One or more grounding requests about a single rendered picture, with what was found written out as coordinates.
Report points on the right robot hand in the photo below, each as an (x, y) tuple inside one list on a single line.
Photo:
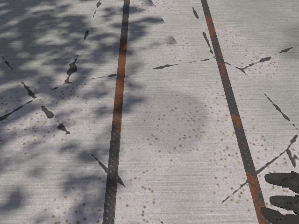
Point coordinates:
[(290, 203)]

